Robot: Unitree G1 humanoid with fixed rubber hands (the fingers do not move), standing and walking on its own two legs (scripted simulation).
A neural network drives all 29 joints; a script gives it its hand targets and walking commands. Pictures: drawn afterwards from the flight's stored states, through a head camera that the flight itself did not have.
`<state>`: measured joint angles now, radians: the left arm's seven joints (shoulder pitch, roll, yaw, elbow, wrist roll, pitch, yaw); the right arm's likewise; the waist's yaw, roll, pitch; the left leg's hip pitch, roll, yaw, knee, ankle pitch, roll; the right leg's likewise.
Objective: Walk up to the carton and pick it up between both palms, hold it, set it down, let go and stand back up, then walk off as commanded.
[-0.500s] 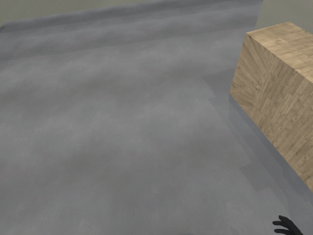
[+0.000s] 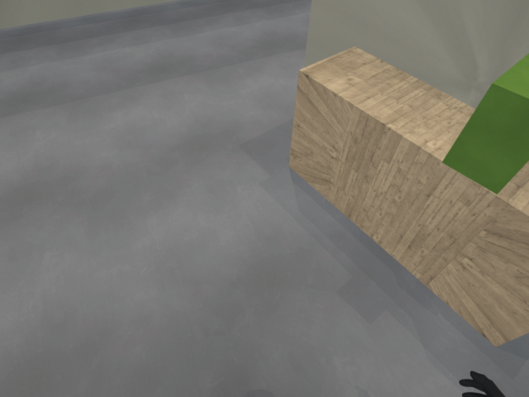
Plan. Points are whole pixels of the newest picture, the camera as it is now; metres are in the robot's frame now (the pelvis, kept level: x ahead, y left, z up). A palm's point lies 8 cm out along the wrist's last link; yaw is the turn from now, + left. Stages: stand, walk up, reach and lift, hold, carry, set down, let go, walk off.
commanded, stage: walk up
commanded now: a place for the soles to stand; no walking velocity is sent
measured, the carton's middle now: (516, 121) +0.79 -0.71 -0.08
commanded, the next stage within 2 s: none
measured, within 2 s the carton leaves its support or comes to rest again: neither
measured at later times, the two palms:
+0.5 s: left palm (103, 330) +0.25 +0.30 -0.11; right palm (487, 368) +0.17 -0.33 -0.07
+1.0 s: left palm (144, 233) +0.46 +0.27 -0.13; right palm (451, 335) +0.22 -0.30 -0.07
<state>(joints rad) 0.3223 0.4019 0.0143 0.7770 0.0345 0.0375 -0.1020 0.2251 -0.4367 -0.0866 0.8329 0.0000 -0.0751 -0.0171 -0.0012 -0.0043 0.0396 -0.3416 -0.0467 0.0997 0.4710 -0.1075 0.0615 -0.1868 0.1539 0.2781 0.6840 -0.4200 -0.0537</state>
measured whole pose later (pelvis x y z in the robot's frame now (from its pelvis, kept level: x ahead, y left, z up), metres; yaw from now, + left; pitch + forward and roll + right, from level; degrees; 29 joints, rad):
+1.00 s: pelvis +0.29 +0.03 -0.01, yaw -23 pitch -1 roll -2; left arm 0.32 0.41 0.02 0.76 0.03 0.03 -0.09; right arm 0.32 -0.39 -0.06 0.80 0.00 -0.09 -0.03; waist 0.00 -0.06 0.06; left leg -0.35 0.02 0.11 0.56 -0.16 0.05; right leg -0.28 0.08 0.16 0.63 -0.33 -0.04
